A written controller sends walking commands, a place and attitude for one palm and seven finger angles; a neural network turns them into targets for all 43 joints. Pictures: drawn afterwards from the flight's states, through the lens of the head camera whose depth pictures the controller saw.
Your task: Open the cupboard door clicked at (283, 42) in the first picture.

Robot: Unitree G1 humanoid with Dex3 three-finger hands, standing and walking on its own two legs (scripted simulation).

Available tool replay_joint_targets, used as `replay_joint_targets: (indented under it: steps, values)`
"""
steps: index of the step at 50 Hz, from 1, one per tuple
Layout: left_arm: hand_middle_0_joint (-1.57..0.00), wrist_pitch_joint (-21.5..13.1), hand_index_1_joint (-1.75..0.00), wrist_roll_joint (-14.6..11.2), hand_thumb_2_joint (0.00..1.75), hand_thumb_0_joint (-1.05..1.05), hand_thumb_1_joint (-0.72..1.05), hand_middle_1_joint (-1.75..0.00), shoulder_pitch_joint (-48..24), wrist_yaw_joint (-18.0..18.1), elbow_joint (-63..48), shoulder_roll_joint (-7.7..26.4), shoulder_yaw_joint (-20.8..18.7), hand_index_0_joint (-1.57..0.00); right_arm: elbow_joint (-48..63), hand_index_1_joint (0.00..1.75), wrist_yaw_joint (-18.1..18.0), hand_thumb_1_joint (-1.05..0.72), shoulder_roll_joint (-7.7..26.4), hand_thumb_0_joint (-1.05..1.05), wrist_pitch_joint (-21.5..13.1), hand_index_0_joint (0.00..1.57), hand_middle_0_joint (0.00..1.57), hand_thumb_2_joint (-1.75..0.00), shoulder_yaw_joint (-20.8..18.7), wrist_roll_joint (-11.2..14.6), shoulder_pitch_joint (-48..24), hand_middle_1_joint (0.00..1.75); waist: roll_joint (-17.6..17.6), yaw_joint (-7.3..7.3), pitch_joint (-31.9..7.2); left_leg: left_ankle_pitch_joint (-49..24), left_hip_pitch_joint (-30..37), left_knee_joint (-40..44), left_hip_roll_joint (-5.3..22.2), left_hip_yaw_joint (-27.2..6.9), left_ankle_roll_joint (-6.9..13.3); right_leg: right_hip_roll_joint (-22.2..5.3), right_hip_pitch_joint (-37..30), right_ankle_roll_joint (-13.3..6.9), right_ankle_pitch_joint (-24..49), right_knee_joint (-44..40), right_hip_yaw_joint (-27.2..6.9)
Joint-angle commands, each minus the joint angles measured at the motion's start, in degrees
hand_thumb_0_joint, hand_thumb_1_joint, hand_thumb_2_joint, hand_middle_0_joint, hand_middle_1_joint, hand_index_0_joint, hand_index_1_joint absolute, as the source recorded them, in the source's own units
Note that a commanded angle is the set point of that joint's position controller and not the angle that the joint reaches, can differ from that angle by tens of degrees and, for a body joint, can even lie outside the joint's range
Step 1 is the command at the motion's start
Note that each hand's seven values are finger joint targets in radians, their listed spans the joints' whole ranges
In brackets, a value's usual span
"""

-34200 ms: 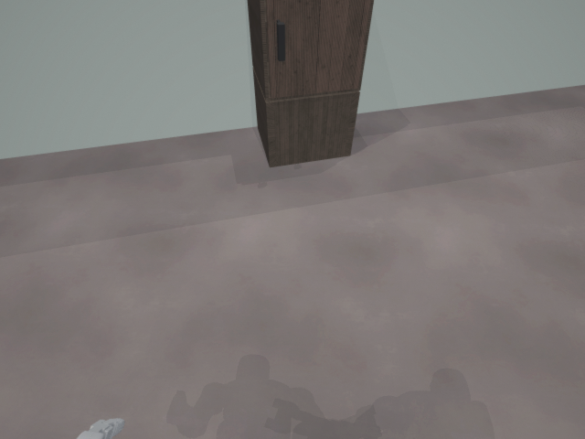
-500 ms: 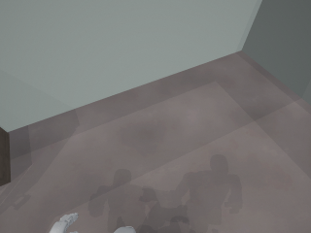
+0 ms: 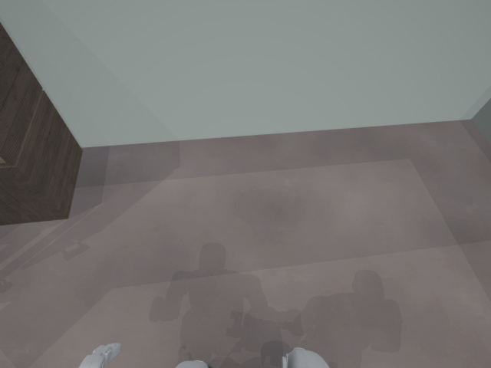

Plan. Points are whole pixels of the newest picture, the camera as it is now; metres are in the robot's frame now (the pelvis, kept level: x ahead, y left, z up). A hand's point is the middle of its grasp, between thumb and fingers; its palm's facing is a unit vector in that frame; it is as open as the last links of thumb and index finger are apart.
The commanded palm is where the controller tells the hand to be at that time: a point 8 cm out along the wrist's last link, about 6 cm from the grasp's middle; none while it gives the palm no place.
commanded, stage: turn to face it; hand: left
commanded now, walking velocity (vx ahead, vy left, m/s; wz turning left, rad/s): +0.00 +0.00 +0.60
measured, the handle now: out of the picture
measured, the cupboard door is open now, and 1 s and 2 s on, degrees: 43 43 43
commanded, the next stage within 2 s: take the last steps up to it in 1.46 s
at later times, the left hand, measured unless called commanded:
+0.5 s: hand out of the picture +0.01 +0.20 -0.19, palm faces +0.32 -0.92 -0.23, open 7.4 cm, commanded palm none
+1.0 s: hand out of the picture -0.03 +0.16 -0.18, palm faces +0.60 -0.78 -0.19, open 7.4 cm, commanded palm none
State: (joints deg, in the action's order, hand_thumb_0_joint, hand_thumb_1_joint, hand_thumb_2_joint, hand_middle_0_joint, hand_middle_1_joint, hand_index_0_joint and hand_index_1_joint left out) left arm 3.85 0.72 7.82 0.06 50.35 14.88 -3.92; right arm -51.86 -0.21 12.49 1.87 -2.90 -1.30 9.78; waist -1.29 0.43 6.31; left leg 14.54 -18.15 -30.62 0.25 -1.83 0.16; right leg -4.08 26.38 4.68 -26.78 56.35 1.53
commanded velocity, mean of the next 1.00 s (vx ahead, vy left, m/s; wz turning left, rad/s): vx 0.00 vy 0.00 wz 0.59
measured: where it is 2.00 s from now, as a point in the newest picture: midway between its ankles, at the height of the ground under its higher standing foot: outside the picture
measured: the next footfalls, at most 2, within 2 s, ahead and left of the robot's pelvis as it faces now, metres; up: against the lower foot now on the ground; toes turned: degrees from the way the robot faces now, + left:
right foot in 0.12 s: +0.05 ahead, -0.16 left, +0.00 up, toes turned +2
left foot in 0.42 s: +0.02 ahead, +0.11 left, +0.00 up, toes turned +20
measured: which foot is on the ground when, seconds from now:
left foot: down 0.00-0.10, up 0.12-0.40, down 0.42-0.72, up 0.74-0.98, down 1.00-1.00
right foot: up 0.00-0.10, down 0.12-0.42, up 0.44-0.70, down 0.72-1.00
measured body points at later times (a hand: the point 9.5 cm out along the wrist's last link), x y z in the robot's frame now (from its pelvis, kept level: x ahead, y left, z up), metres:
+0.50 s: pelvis +0.01 -0.02 -0.01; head +0.05 +0.02 +0.43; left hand -0.01 +0.25 -0.17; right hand +0.19 -0.24 -0.13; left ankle -0.02 +0.09 -0.74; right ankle +0.01 -0.16 -0.69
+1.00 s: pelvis +0.02 -0.03 -0.01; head +0.05 +0.01 +0.44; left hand -0.06 +0.20 -0.16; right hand +0.26 -0.20 -0.14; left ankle -0.04 +0.05 -0.74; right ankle +0.09 -0.17 -0.74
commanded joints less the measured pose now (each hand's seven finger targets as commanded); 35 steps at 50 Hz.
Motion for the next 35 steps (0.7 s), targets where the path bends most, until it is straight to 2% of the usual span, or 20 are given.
replay_joint_targets:
  steps: [1, 3, 4, 5, 6, 7, 9, 11, 15, 18, 19, 20, 21, 22, 23, 25, 31, 33, 34, 35]
  values:
    - [-0.20, -2.29, -0.30, -0.39, 0.90, 0.00, 0.90, -0.30, 1.00, 0.49, -4.71, 3.20, -0.55, -0.20, 3.60, 0.30, -0.71, -0.90, 13.31, 0.00, -0.51, 0.20, 0.20, -0.90, -3.69, -0.42, 0.55, 0.30, 10.83, 0.61, -11.12, -24.48, 6.96, 6.26, 11.86, -13.48, 8.42, 2.69, -6.70, -0.36, 1.26, -13.47, 0.81]
    - [-0.20, -2.71, -0.30, -0.42, 0.90, 0.00, 0.90, -0.30, 5.80, 0.69, -3.43, 4.04, -0.98, -0.20, 4.39, 0.30, -0.55, -0.90, 12.84, 0.00, -0.10, 0.20, 0.20, -0.90, -3.85, 0.08, -2.22, 0.30, 8.93, -2.02, -11.06, -18.08, 0.63, 3.28, 9.31, -13.26, 6.09, 3.66, -16.57, -0.73, 10.18, -25.50, 1.89]
    - [-0.20, -3.31, -0.30, -0.07, 0.90, 0.00, 0.90, -0.30, 8.62, 1.02, -2.91, 6.58, -1.55, -0.20, 5.00, 0.30, -0.35, -0.90, 10.95, 0.00, -0.03, 0.20, 0.20, -0.90, -3.62, 0.61, -3.16, 0.30, 2.94, -3.68, -10.97, -8.64, -5.13, -2.08, 5.25, -10.71, 2.93, -0.65, -23.24, -1.53, 13.86, -35.14, -2.02]
    - [-0.20, -3.84, -0.30, 0.96, 0.90, 0.00, 0.90, -0.30, 9.65, 1.63, -2.96, 12.58, -2.70, -0.20, 6.29, 0.30, 0.19, -0.90, 6.57, 0.00, 0.03, 0.20, 0.20, -0.90, -3.15, 1.05, -2.47, 0.30, -14.69, -4.04, -10.60, 10.74, -15.24, -14.80, -3.20, -0.90, -1.80, -16.42, -28.02, -6.75, 16.02, -41.70, -18.36]
    - [-0.20, -3.76, -0.30, 0.79, 0.90, 0.00, 0.90, -0.30, 8.56, 1.80, -3.49, 13.71, -2.43, -0.20, 6.62, 0.30, 0.42, -0.90, 7.77, 0.00, 0.29, 0.20, 0.20, -0.90, -3.32, 0.63, -3.27, 0.30, -16.90, -3.96, -9.27, 22.29, -15.24, -29.20, -2.58, -0.26, -2.21, -24.81, -21.03, -12.54, 21.18, -42.36, -23.15]
    - [-0.20, -3.81, -0.30, 0.68, 0.90, 0.00, 0.90, -0.30, 5.66, 1.86, -4.24, 11.48, -1.84, -0.20, 6.46, 0.30, 0.78, -0.90, 7.84, 0.00, 0.45, 0.20, 0.20, -0.90, -3.22, 0.40, -2.62, 0.30, -11.49, -2.27, -7.29, 19.27, -14.86, -35.70, -0.42, -1.98, -1.71, -22.54, -17.07, -14.27, 21.56, -40.70, -17.79]
    - [-0.20, -3.71, -0.30, 0.58, 0.90, 0.00, 0.90, -0.30, 1.03, 1.83, -5.38, 7.88, -1.01, -0.20, 4.02, 0.30, 1.32, -0.90, 6.91, 0.00, 1.61, 0.20, 0.20, -0.90, -3.49, 0.19, -1.83, 0.30, -14.01, 0.37, -4.59, 13.20, -14.36, -40.69, 1.29, -0.04, -2.87, -15.93, -13.10, -11.78, 21.05, -39.48, -9.52]
    - [-0.20, -3.90, -0.30, 0.70, 0.90, 0.00, 0.90, -0.30, 0.88, 1.96, -5.43, 6.88, -0.84, -0.20, 4.35, 0.30, 1.77, -0.90, 5.64, 0.00, 1.37, 0.20, 0.20, -0.90, -2.66, 0.40, -2.64, 0.30, -14.33, 0.23, -4.63, 13.20, -13.01, -32.19, 2.07, 2.67, -3.85, -14.37, -16.54, -11.05, 33.61, -36.71, -2.43]
    - [-0.20, -4.09, -0.30, 1.04, 0.90, 0.00, 0.90, -0.30, 7.11, 1.77, -3.24, 9.69, -1.94, -0.20, 5.35, 0.30, 2.10, -0.90, 3.64, 0.00, 0.46, 0.20, 0.20, -0.90, -1.52, 0.88, -6.14, 0.30, -10.37, -3.03, -8.11, 12.80, -7.37, -13.37, 0.10, 7.58, -3.62, -15.49, -24.39, -10.64, 45.79, -30.20, 0.25]
    - [-0.20, -3.86, -0.30, 0.36, 0.90, 0.00, 0.90, -0.30, 6.22, 1.32, -3.18, 10.69, -2.38, -0.20, 4.44, 0.30, 1.88, -0.90, 5.06, 0.00, 0.00, 0.20, 0.20, -0.90, -1.66, 0.64, -1.23, 0.30, -8.40, -0.37, -10.62, 1.48, 2.77, -0.26, -1.03, 8.56, -2.56, -14.56, -20.88, -7.21, 42.17, -23.81, 3.53]
    - [-0.20, -3.64, -0.30, -0.11, 0.90, 0.00, 0.90, -0.30, 5.08, 1.07, -3.76, 10.07, -2.27, -0.20, 3.59, 0.30, 1.83, -0.90, 7.17, 0.00, -0.32, 0.20, 0.20, -0.90, -2.21, 0.53, 2.11, 0.30, -4.57, 1.74, -12.35, -6.59, 10.72, 5.38, 0.53, 6.45, -1.50, -13.48, -15.48, -4.69, 36.82, -17.85, 5.52]
    - [-0.20, -3.30, -0.30, -0.35, 0.90, 0.00, 0.90, -0.30, 5.19, 0.75, -5.26, 6.77, -1.70, -0.20, 3.61, 0.30, 1.54, -0.90, 13.00, 0.00, -0.84, 0.20, 0.20, -0.90, -3.65, 0.09, 5.15, 0.30, 10.16, 3.17, -15.12, -21.39, 20.37, 7.59, 13.69, -10.85, 3.96, -7.07, -2.24, -0.57, 14.60, -5.91, 8.49]
    - [-0.20, -2.87, -0.30, -0.33, 0.90, 0.00, 0.90, -0.30, 1.06, 0.87, -7.52, 3.88, -0.47, -0.20, 2.86, 0.30, 0.80, -0.90, 17.61, 0.00, -0.53, 0.20, 0.20, -0.90, -4.90, -0.03, 9.33, 0.30, 19.31, 5.76, -14.57, -40.74, 21.32, 8.84, 24.08, -23.80, 12.82, -2.07, 7.61, 1.28, -12.59, 5.00, 4.88]
    - [-0.20, -2.25, -0.30, 0.01, 0.90, 0.00, 0.90, -0.30, -1.39, 1.13, -8.15, 5.70, -0.67, -0.20, 1.85, 0.30, 0.36, -0.90, 17.59, 0.00, -0.25, 0.20, 0.20, -0.90, -4.74, -0.31, 10.27, 0.30, 11.79, 5.73, -13.79, -34.62, 18.64, 7.99, 24.76, -21.72, 15.24, -3.19, 7.93, 0.07, -10.88, 9.79, -0.79]
    - [-0.20, -2.13, -0.30, 0.12, 0.90, 0.00, 0.90, -0.30, -1.91, 1.20, -7.75, 5.14, -0.95, -0.20, 2.60, 0.30, -0.04, -0.90, 15.95, 0.00, -0.59, 0.20, 0.20, -0.90, -4.27, -0.43, 7.21, 0.30, 9.88, 4.38, -11.73, -24.49, 13.99, 9.36, 21.40, -19.24, 14.01, -3.18, 7.81, -0.24, -7.36, 9.70, -1.14]
    - [-0.20, -1.91, -0.30, 0.23, 0.90, 0.00, 0.90, -0.30, -0.78, 0.77, -5.58, 4.83, -1.05, -0.20, 4.05, 0.30, -0.64, -0.90, 13.41, 0.00, -0.87, 0.20, 0.20, -0.90, -3.43, -0.41, 0.87, 0.30, 13.45, 1.75, -8.58, -20.70, 8.87, 9.10, 15.88, -14.61, 10.27, -2.79, 5.85, 0.03, -1.79, 7.46, -1.79]
    - [-0.20, -2.04, -0.30, -0.22, 0.90, 0.00, 0.90, -0.30, 2.47, 0.32, -4.26, 3.57, -0.82, -0.20, 4.32, 0.30, -0.53, -0.90, 13.34, 0.00, -0.33, 0.20, 0.20, -0.90, -3.59, -0.50, -1.67, 0.30, 11.50, 0.05, -9.40, -16.23, 3.87, 8.14, 11.48, -13.26, 8.18, 2.05, -6.82, -0.60, 1.21, -11.43, 1.07]
    - [-0.20, -2.47, -0.30, -0.25, 0.90, 0.00, 0.90, -0.30, 6.58, 0.47, -3.25, 4.07, -1.09, -0.20, 4.85, 0.30, -0.38, -0.90, 13.14, 0.00, 0.12, 0.20, 0.20, -0.90, -3.77, -0.08, -3.67, 0.30, 9.67, -1.92, -10.16, -11.88, -0.65, 5.16, 9.45, -13.64, 6.56, 3.46, -15.45, -0.86, 7.99, -22.20, 2.09]
    - [-0.20, -2.96, -0.30, -0.08, 0.90, 0.00, 0.90, -0.30, 9.40, 0.79, -2.67, 5.87, -1.61, -0.20, 5.50, 0.30, -0.23, -0.90, 11.60, 0.00, 0.27, 0.20, 0.20, -0.90, -3.68, 0.37, -4.81, 0.30, 4.75, -3.76, -10.24, -5.23, -6.07, 0.65, 6.21, -12.13, 4.09, 1.37, -22.09, -1.24, 12.01, -31.31, 0.25]
    - [-0.20, -3.66, -0.30, 0.93, 0.90, 0.00, 0.90, -0.30, 10.87, 1.30, -2.68, 10.99, -2.59, -0.20, 6.46, 0.30, 0.26, -0.90, 8.03, 0.00, 0.38, 0.20, 0.20, -0.90, -3.29, 0.95, -4.49, 0.30, -10.34, -4.44, -10.10, 8.00, -14.89, -11.12, -1.24, -4.52, -0.31, -11.66, -26.77, -5.00, 7.93, -41.31, -14.14]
